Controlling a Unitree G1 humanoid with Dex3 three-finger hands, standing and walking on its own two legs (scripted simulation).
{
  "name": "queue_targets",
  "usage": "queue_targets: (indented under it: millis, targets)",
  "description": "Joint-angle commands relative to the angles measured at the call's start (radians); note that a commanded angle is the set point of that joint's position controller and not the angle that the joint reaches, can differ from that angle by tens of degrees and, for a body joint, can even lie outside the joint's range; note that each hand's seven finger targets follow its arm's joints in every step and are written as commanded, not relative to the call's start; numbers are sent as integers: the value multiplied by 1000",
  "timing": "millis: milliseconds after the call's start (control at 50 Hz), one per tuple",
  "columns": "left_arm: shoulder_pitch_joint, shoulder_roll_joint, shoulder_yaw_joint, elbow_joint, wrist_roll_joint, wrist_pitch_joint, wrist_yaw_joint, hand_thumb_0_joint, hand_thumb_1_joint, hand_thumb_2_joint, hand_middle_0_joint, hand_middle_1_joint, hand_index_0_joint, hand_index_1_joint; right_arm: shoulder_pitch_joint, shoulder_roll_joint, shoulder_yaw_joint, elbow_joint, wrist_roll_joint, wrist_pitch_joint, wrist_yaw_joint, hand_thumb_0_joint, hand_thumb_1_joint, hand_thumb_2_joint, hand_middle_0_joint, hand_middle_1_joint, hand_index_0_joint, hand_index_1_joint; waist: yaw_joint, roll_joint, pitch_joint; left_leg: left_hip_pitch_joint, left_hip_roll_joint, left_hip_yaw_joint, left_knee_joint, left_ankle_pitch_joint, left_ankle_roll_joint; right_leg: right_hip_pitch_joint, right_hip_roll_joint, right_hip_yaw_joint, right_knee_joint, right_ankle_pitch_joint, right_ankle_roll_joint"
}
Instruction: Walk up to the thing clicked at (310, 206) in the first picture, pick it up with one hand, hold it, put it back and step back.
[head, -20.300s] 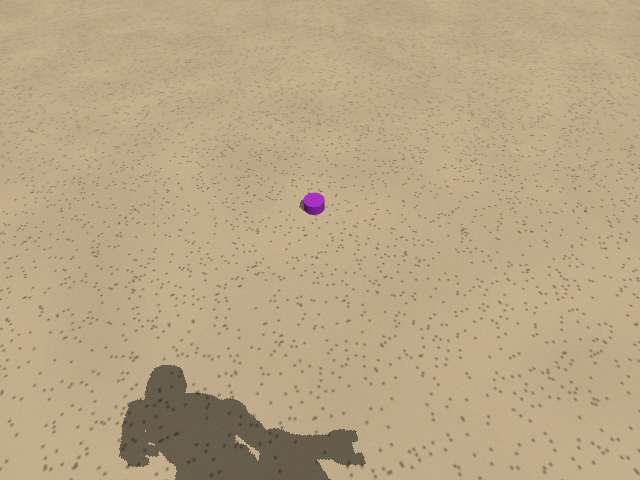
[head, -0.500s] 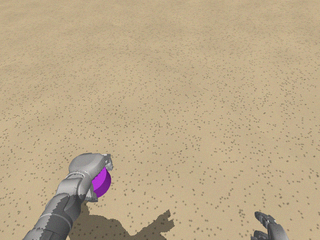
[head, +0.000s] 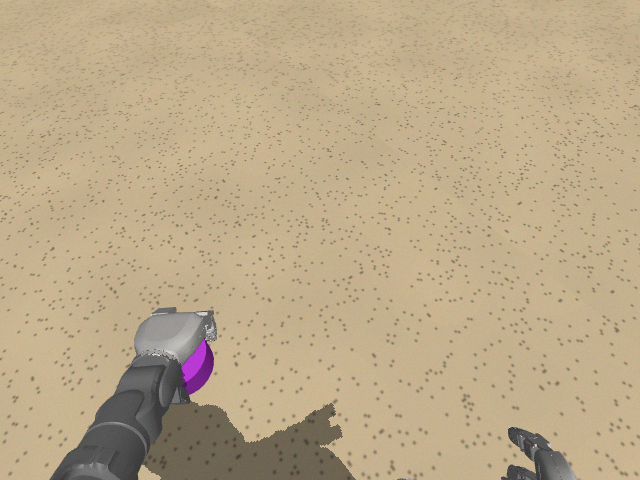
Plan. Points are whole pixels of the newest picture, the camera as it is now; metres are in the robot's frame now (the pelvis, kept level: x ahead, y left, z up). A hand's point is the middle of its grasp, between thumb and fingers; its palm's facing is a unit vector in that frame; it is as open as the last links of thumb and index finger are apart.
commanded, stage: crouch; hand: left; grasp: from above
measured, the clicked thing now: (178, 360) +0.31 +0.24 -0.11
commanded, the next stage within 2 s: lower in 1.70 s
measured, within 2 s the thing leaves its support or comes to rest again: neither
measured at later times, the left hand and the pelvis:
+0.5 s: hand (213, 372) +0.36 +0.24 -0.32, palm faces -0.44 +0.03 -0.90, open 10.9 cm; pelvis -0.05 +0.01 -0.20, yaw -1 degrees
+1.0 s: hand (228, 386) +0.38 +0.26 -0.51, palm faces -0.46 -0.01 -0.89, open 10.8 cm; pelvis -0.06 +0.01 -0.34, yaw -3 degrees
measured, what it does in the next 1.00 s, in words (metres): lowers itself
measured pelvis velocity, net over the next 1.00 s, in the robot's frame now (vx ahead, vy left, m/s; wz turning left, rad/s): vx -0.06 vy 0.01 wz -0.05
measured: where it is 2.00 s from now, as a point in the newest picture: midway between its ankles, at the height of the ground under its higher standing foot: outside the picture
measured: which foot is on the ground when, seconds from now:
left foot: down 0.00-1.00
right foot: down 0.00-1.00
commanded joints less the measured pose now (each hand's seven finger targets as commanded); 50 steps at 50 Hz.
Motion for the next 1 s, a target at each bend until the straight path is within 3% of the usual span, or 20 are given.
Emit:
queue_targets:
  millis: [0,120,180,220,280,300,340,420,460,540,580,600,660,720,780,840,880,900,940,980]
  targets:
    - [-394,187,95,-54,39,-17,122,0,343,1026,-700,-1060,-734,-1026,63,-152,-65,-55,-17,-31,6,0,-892,-896,199,299,200,299,-50,0,-336,-6,-50,4,141,179,15,-97,45,-2,76,167,-30]
    - [-477,188,116,141,84,-18,201,0,332,930,-689,-1003,-731,-960,113,-169,-81,-58,-42,-52,19,0,-894,-896,199,299,200,299,-73,5,-431,-269,-42,-16,375,114,23,-337,49,-17,304,100,-40]
    - [-539,226,146,150,85,-25,231,0,348,954,-694,-1028,-738,-983,124,-167,-82,-62,-53,-68,17,0,-895,-896,200,299,200,299,-68,57,-511,-409,-47,-15,478,25,23,-447,47,-18,412,24,-45]
    - [-592,239,148,141,93,-28,241,0,353,963,-702,-1021,-743,-980,135,-174,-88,-59,-57,-76,13,0,-895,-896,199,299,200,299,-83,76,-572,-478,-45,-18,554,-10,27,-535,49,-21,485,-4,-49]
    - [-600,253,168,158,89,-22,246,0,369,944,-718,-1003,-760,-962,144,-182,-90,-55,-66,-86,11,0,-894,-895,200,299,200,299,-87,102,-648,-551,-37,-37,647,-9,27,-645,50,-34,600,-17,-55]
    - [-645,286,189,123,87,-20,248,0,351,968,-717,-993,-750,-960,151,-187,-94,-56,-68,-88,9,0,-892,-895,200,299,200,299,-86,116,-705,-550,-32,-46,670,-3,25,-673,51,-39,634,-17,-58]
    - [-599,288,199,195,90,-5,245,0,352,958,-707,-1007,-746,-968,154,-190,-91,-49,-73,-89,11,0,-894,-895,200,299,200,299,-93,106,-690,-614,-29,-57,708,-10,22,-737,48,-48,690,-32,-59]
    - [-688,350,228,205,94,-16,223,0,350,1021,-719,-1029,-750,-999,158,-190,-90,-40,-84,-102,16,0,-897,-897,199,299,200,299,-118,102,-686,-775,-34,-60,797,-163,26,-844,44,-46,768,-146,-57]
    - [-713,340,224,201,89,-33,210,0,374,990,-732,-1019,-767,-984,157,-187,-90,-47,-87,-109,20,0,-895,-897,200,299,200,299,-128,78,-693,-853,-40,-52,845,-236,34,-876,48,-46,790,-214,-56]
    - [-777,392,246,187,103,-68,203,0,444,1014,-769,-1038,-810,-996,157,-192,-81,-41,-93,-125,33,0,-893,-896,200,299,200,299,-136,113,-742,-922,-43,-71,934,-276,31,-993,46,-57,890,-258,-58]
    - [-812,389,243,195,111,-84,207,0,481,1020,-794,-1043,-837,-1000,159,-194,-76,-31,-98,-134,38,0,-893,-896,200,299,200,299,-157,112,-752,-954,-43,-79,976,-299,34,-1054,45,-64,922,-275,-57]
    - [-816,424,258,200,116,-92,213,0,487,1008,-806,-1022,-847,-981,156,-196,-73,-27,-100,-137,42,0,-895,-897,200,299,200,299,-149,130,-758,-962,-44,-82,989,-298,31,-1074,45,-65,945,-276,-59]
    - [-811,431,268,219,131,-102,227,0,543,1038,-850,-1038,-890,-997,165,-206,-65,-10,-113,-147,56,0,-897,-898,200,299,200,299,-152,165,-795,-972,-43,-82,1052,-258,29,-1130,41,-76,1007,-239,-58]
    - [-834,448,282,199,142,-104,240,0,543,1062,-856,-1044,-893,-1007,176,-212,-62,2,-123,-150,72,0,-901,-900,199,299,200,299,-150,221,-874,-950,-42,-75,1120,-147,29,-1147,39,-82,1075,-148,-58]
    - [-854,428,269,227,141,-101,242,0,540,1069,-861,-1042,-894,-1009,181,-212,-64,6,-129,-152,86,0,-904,-902,199,299,200,299,-169,220,-858,-969,-36,-81,1158,-136,28,-1199,42,-93,1115,-138,-59]
    - [-873,483,300,223,150,-98,250,0,525,1036,-859,-1018,-891,-986,183,-218,-63,12,-135,-148,94,0,-907,-903,199,299,200,299,-154,250,-864,-985,-35,-80,1184,-137,24,-1222,41,-95,1159,-141,-62]
    - [-854,458,292,267,144,-90,251,0,527,1010,-848,-1025,-888,-985,186,-215,-58,10,-139,-146,102,0,-908,-902,199,299,200,299,-167,234,-828,-1017,-35,-71,1214,-129,28,-1231,40,-94,1170,-130,-58]
    - [-916,471,290,218,140,-94,251,0,525,1031,-850,-1021,-884,-986,182,-221,-60,12,-139,-145,103,0,-905,-902,200,299,200,299,-170,250,-872,-1021,-33,-66,1232,-127,29,-1225,45,-96,1183,-120,-58]
    - [-856,469,294,291,141,-89,247,0,531,1026,-857,-1026,-893,-989,188,-216,-57,10,-143,-144,108,0,-908,-902,199,299,200,299,-177,214,-821,-1064,-33,-63,1258,-134,34,-1234,45,-96,1191,-124,-53]
    - [-872,483,296,283,141,-95,239,0,544,1037,-872,-1015,-903,-983,183,-222,-57,10,-143,-142,114,0,-908,-902,200,299,200,299,-174,227,-821,-1078,-33,-66,1274,-137,32,-1254,44,-97,1217,-126,-54]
